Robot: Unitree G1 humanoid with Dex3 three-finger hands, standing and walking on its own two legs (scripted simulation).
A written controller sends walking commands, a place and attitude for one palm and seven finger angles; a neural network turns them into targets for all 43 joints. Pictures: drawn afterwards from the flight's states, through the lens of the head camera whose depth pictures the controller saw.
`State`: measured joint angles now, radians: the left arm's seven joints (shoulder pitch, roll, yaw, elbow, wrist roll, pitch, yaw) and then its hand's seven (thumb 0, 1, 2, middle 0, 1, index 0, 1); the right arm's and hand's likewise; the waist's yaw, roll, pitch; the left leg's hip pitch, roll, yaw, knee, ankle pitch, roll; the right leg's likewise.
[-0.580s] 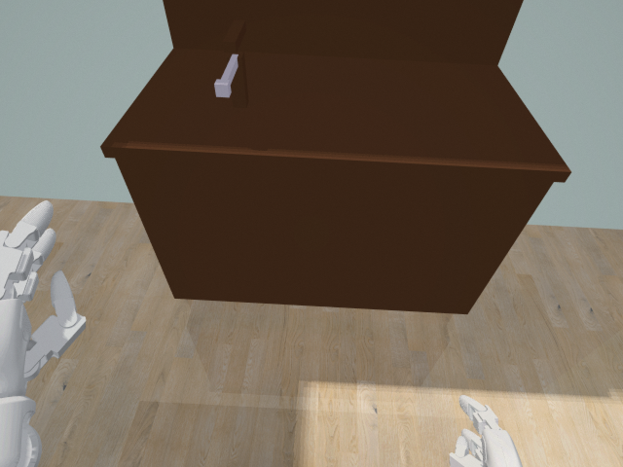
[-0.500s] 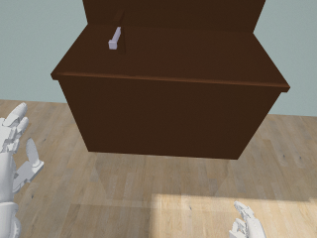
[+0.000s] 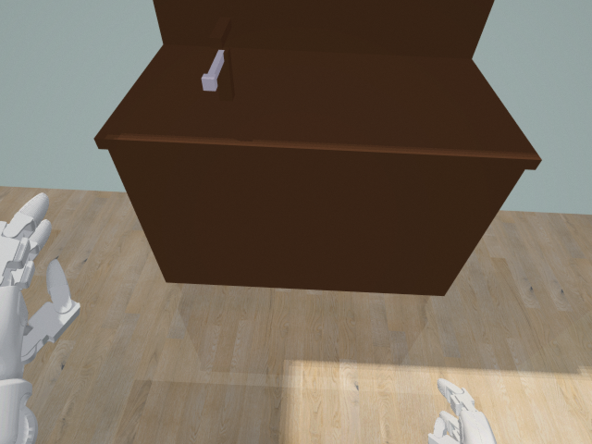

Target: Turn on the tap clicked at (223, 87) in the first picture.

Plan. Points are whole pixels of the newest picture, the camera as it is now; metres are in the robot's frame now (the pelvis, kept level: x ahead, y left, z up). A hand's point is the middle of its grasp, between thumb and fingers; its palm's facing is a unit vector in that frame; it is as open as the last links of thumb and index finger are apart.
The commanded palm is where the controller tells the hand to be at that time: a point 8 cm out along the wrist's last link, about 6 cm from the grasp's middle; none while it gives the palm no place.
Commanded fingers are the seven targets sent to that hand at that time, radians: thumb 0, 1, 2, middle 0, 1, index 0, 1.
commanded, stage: turn to face it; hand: left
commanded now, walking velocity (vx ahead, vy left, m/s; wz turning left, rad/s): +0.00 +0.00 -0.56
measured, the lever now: (209, 82) +0.81 +0.25 +0.09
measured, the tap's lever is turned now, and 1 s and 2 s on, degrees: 0 0 0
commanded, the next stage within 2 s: take the last steps up to it in 0.82 s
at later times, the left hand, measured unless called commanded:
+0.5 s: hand (131, 288) +0.24 +0.20 +0.15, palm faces +0.26 -0.87 -0.42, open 7.4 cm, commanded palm +0.18 +0.24 +0.18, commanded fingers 0.00 0.90 0.90 -0.20 -0.30 -0.20 -0.30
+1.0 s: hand (154, 286) +0.24 +0.17 +0.16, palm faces +0.15 -0.90 -0.42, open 7.4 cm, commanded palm +0.20 +0.21 +0.18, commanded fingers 0.00 0.90 0.90 -0.20 -0.30 -0.20 -0.30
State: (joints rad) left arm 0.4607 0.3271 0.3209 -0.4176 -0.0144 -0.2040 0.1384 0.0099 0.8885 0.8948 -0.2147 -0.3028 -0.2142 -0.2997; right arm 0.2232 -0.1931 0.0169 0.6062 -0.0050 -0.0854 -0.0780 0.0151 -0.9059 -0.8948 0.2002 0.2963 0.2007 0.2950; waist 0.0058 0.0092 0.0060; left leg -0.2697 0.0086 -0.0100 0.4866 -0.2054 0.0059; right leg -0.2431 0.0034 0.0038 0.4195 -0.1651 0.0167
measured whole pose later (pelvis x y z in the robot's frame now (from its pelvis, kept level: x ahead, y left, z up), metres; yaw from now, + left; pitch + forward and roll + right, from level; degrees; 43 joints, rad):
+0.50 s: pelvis -0.02 -0.01 -0.02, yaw -9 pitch +1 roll +1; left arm 0.47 0.36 0.37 -0.50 -0.03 -0.21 0.14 0.01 0.89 0.89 -0.22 -0.30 -0.22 -0.30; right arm 0.22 -0.21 -0.02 0.57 0.00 -0.04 -0.07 0.01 -0.91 -0.89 0.20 0.30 0.20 0.29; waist -0.01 -0.02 0.04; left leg -0.36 0.05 0.11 0.62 -0.27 -0.01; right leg -0.42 0.07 0.14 0.63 -0.21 0.01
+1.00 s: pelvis -0.04 -0.01 -0.01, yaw -18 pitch +0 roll +1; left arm 0.49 0.38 0.38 -0.50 -0.02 -0.22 0.14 0.01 0.89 0.89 -0.22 -0.30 -0.22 -0.30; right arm 0.22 -0.19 0.00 0.58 0.00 -0.06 -0.06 0.01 -0.91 -0.90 0.20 0.30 0.20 0.29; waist 0.00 -0.04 0.01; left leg -0.23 0.02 0.08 0.55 -0.32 0.00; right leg -0.47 0.05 0.04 0.78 -0.35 0.01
